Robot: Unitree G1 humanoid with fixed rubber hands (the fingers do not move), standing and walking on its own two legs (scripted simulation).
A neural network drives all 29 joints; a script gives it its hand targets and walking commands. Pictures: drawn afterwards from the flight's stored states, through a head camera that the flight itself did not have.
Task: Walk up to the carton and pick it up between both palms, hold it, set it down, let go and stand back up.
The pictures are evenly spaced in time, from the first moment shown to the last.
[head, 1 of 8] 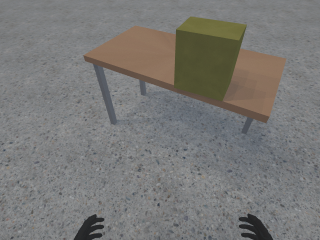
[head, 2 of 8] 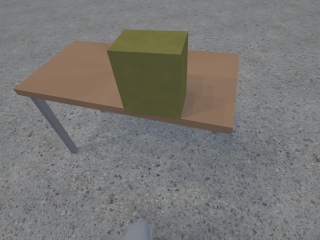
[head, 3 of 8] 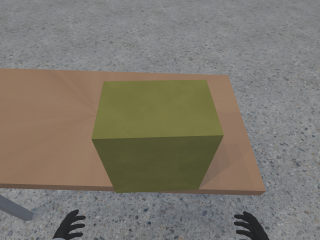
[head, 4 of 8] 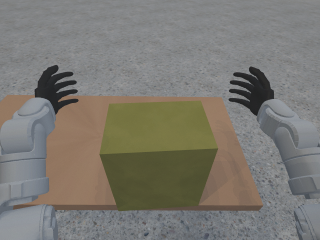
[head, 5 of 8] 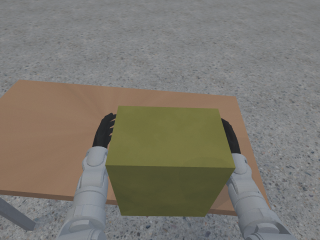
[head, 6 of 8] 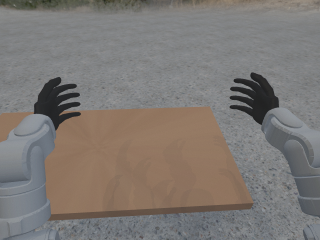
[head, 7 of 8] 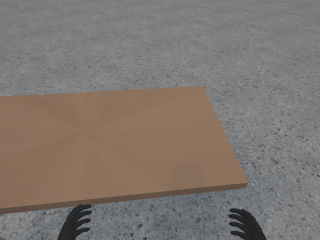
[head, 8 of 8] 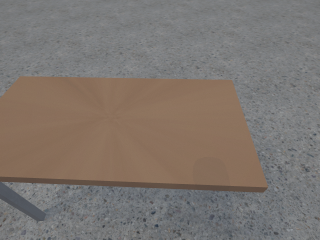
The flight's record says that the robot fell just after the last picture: no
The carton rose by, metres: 0.00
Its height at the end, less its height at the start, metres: -0.67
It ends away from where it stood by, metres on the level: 1.00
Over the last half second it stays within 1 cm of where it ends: yes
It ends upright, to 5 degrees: no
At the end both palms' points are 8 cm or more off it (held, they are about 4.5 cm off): yes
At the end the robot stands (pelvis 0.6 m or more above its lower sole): yes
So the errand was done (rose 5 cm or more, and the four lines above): no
